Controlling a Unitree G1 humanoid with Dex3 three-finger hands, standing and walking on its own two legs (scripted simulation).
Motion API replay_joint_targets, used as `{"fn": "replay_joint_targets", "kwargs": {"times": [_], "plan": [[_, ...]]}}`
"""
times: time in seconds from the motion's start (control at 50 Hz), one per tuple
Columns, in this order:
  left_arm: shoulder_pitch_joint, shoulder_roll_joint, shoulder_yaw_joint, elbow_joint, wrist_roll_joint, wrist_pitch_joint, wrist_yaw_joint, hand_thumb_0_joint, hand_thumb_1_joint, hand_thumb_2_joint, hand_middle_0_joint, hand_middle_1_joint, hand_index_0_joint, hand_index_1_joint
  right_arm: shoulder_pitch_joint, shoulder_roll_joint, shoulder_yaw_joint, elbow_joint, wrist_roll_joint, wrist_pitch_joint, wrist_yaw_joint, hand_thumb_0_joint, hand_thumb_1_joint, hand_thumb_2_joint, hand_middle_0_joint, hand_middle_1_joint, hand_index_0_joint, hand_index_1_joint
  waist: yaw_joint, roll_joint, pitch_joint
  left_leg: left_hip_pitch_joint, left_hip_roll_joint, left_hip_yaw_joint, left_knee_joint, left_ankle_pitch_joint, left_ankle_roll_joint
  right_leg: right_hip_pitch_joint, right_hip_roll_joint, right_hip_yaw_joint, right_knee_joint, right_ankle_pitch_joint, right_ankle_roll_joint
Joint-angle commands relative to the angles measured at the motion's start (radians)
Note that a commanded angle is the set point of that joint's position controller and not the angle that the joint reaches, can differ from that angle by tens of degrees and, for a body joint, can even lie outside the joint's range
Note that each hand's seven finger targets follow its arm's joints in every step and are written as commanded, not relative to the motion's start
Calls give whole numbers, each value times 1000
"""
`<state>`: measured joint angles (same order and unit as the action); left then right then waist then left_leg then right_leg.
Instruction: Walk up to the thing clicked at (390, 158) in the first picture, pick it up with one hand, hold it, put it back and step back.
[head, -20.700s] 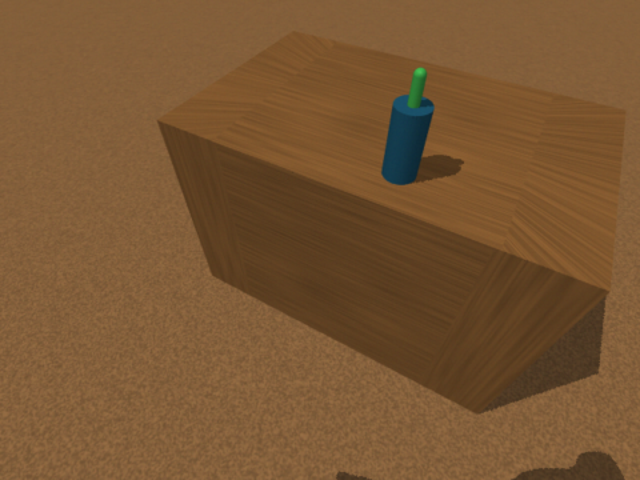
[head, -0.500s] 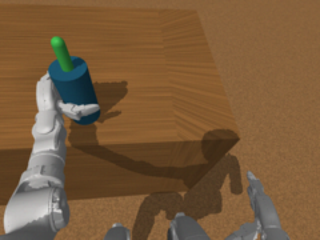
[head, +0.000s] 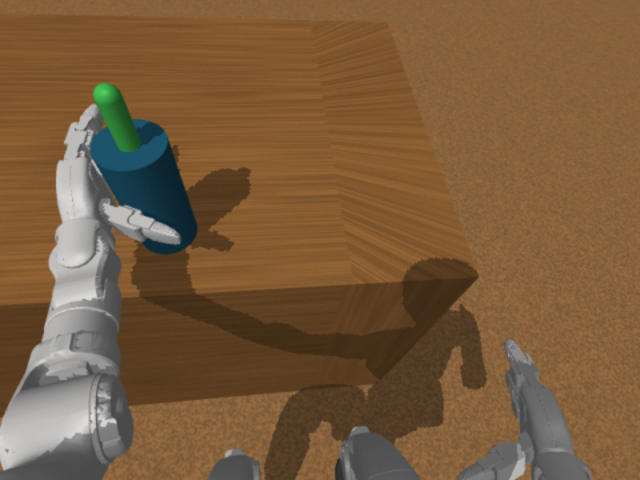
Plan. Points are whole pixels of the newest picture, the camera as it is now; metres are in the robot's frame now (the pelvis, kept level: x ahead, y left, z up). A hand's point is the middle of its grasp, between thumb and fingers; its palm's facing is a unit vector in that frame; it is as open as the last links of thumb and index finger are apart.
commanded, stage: withdraw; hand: left
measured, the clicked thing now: (143, 174) +0.46 +0.17 +0.10
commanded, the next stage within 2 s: rise in 0.24 s
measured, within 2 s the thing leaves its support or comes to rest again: neither
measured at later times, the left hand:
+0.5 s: hand (17, 128) +0.47 +0.27 +0.17, palm faces +0.16 -0.97 -0.17, open 17.6 cm
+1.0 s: hand out of the picture +0.29 +0.26 +0.15, palm faces +0.30 -0.90 -0.33, open 17.6 cm
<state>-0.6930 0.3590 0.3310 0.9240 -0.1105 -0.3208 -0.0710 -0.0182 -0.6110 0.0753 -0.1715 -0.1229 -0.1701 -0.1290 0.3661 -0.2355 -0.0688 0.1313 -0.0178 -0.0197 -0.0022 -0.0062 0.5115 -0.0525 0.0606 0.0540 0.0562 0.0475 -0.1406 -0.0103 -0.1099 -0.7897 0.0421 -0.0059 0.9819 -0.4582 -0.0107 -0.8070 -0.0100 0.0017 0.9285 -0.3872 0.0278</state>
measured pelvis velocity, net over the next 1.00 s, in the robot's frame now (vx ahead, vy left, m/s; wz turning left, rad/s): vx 0.03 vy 0.00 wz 0.02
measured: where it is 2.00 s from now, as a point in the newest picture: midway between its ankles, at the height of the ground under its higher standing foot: outside the picture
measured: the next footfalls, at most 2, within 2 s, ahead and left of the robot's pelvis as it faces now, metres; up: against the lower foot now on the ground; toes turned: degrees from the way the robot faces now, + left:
none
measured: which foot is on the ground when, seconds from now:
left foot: down 0.00-1.00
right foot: down 0.00-1.00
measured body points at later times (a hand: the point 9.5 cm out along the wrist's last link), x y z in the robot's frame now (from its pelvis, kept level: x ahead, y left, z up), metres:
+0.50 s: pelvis +0.02 +0.00 +0.03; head +0.06 +0.01 +0.48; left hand +0.46 +0.32 +0.18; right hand +0.17 -0.25 -0.03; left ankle +0.01 +0.12 -0.68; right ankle +0.03 -0.14 -0.68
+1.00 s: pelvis +0.03 +0.00 +0.04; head +0.04 +0.00 +0.49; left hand +0.27 +0.30 +0.17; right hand +0.20 -0.25 -0.03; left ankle +0.01 +0.12 -0.68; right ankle +0.03 -0.14 -0.68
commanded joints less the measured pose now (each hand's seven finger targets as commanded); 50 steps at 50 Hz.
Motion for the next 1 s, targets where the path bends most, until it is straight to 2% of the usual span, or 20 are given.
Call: {"fn": "replay_joint_targets", "kwargs": {"times": [0.0, 0.04, 0.06, 0.08, 0.12, 0.2, 0.24, 0.34, 0.36, 0.4, 0.44, 0.48, 0.6, 0.68, 0.76, 0.8, 0.86, 0.9, 0.92, 0.98], "plan": [[-542, 339, 64, -335, -12, -59, -5, 0, -611, 62, -58, -63, -66, -61, -4, -145, -81, -170, 13, -44, -25, 0, 526, -53, 53, 51, 52, 51, 32, 143, -527, 293, -33, 4, -142, 349, 11, 296, 20, -16, -110, 314, -40], [-512, 336, 58, -270, -19, -25, -29, 0, -611, 48, -58, -54, -68, -49, -8, -155, -92, -154, 22, -41, -33, 0, 527, -53, 53, 51, 52, 51, 24, 133, -490, 318, -29, 2, -153, 386, 9, 287, 23, -19, -123, 328, -43], [-543, 376, 63, -325, -17, -15, -40, 0, -597, 44, -59, -50, -70, -42, -24, -132, -64, -138, 29, -40, -33, 0, 532, -51, 53, 51, 52, 51, 45, 162, -473, 298, -34, 9, -166, 366, 9, 314, 20, -13, -133, 323, -42], [-480, 402, 84, -216, -13, 13, -49, 0, -606, 34, -60, -49, -73, -41, -35, -166, -89, -112, 30, -38, -38, 0, 531, -51, 53, 51, 52, 51, 45, 127, -434, 286, -35, 12, -178, 334, 12, 312, 21, -11, -149, 299, -41], [-565, 418, 82, -271, -28, 36, -78, 0, -611, 21, -57, -47, -74, -35, -41, -154, -79, -74, 36, -45, -43, 0, 538, -49, 53, 51, 52, 51, 35, 159, -435, 315, -32, 13, -197, 320, 9, 310, 24, -12, -167, 284, -43], [-497, 444, 92, -97, -40, 113, -126, 0, -611, 0, -60, -37, -81, -22, -70, -156, -61, 8, 52, -62, -49, 0, 549, -47, 53, 51, 52, 51, 38, 81, -320, 266, -36, 20, -228, 283, 23, 320, 24, -12, -211, 260, -37], [-512, 396, 52, -55, -46, 135, -169, 0, -611, 0, -55, -35, -76, -20, -80, -129, -30, 69, 56, -70, -49, 0, 558, -45, 52, 51, 52, 51, 27, 71, -292, 273, -32, 18, -240, 294, 24, 293, 26, -17, -218, 264, -38], [-575, 438, 57, -90, -68, 163, -240, 0, -582, 69, -49, -46, -45, -54, -123, -162, -20, 76, 62, -96, -62, 0, 608, -46, 48, 54, 50, 54, 18, 76, -388, 375, -28, 9, -247, 387, 19, 319, 24, -25, -224, 333, -39], [-535, 577, 39, -58, 54, 188, -181, 0, -559, 36, -54, -41, -58, -41, -92, -201, -59, 72, 61, -84, -63, 0, 593, -47, 50, 54, 51, 54, 57, 113, -384, 424, -36, 16, -278, 406, 5, 334, 20, -38, -247, 343, -37], [-572, 513, 23, -68, 47, 210, -143, 0, -567, 44, -59, -62, -65, -59, -97, -162, -15, 66, 65, -76, -60, 0, 584, -50, 50, 54, 51, 54, 40, 72, -365, 419, -38, 15, -287, 401, 7, 353, 22, -41, -265, 348, -33], [-565, 595, 56, -115, 71, 218, -115, 0, -569, 48, -55, -74, -63, -69, -84, -204, -67, 73, 69, -75, -67, 0, 585, -49, 50, 54, 51, 54, 49, 66, -427, 456, -40, 18, -292, 409, 11, 400, 19, -39, -269, 364, -30], [-531, 660, 92, -139, 93, 224, -87, 0, -579, 40, -57, -39, -48, -48, -64, -192, -45, 38, 71, -76, -64, 0, 558, -58, 51, 54, 52, 54, 74, 88, -433, 472, -42, 19, -298, 466, 7, 444, 16, -42, -273, 403, -33], [-293, 544, 69, -220, 92, 245, -46, 0, -576, 29, -58, -34, -51, -42, -26, -131, -26, 112, 77, -79, -43, 0, 552, -57, 52, 54, 52, 54, 125, 152, -336, 489, -34, 22, -331, 524, -4, 437, 15, -51, -301, 391, -43], [-105, 405, 20, -462, 72, 253, -23, 0, -583, 28, -62, -32, -53, -42, -40, -105, -9, 110, 77, -82, -23, 0, 538, -60, 53, 53, 52, 53, 139, 178, -301, 523, -21, 16, -347, 561, -13, 431, 23, -66, -313, 364, -47], [175, 328, 4, -807, 53, 253, 13, 0, -585, 27, -64, -39, -57, -46, -67, -130, -46, 109, 75, -81, -16, 0, 526, -60, 54, 53, 52, 53, 160, 145, -283, 543, -17, 12, -353, 605, -14, 477, 26, -76, -315, 400, -44], [333, 336, 48, -955, 42, 259, 40, 0, -577, 23, -62, -36, -56, -43, -71, -191, -107, 88, 77, -75, -25, 0, 530, -59, 54, 53, 52, 53, 155, 111, -258, 548, -20, 16, -365, 582, -11, 500, 26, -75, -326, 407, -39], [466, 330, 89, -1236, 31, 240, 77, 0, -575, 20, -68, -49, -66, -50, -48, -167, -113, 97, 76, -60, -38, 0, 518, -61, 54, 53, 53, 53, 162, 104, -231, 534, -33, 28, -378, 529, -8, 544, 20, -66, -332, 420, -35], [639, 270, 79, -1276, 28, 247, 96, 0, -560, 19, -64, -51, -65, -49, -41, -136, -102, 119, 75, -49, -43, 0, 525, -58, 54, 53, 53, 53, 165, 95, -140, 501, -34, 29, -395, 490, -7, 539, 19, -66, -340, 389, -35], [710, 250, 80, -1265, 27, 248, 100, 0, -563, 20, -65, -52, -65, -51, -18, -149, -127, 147, 72, -40, -48, 0, 520, -59, 54, 53, 53, 53, 154, 70, -112, 499, -34, 31, -398, 474, -5, 527, 19, -66, -343, 386, -32], [818, 195, 56, -1398, 27, 234, 107, 0, -546, 14, -57, -45, -60, -42, -43, -101, -97, 130, 68, -28, -49, 0, 533, -54, 55, 53, 53, 53, 164, 90, -91, 495, -40, 36, -404, 447, -2, 524, 12, -64, -345, 360, -33]]}}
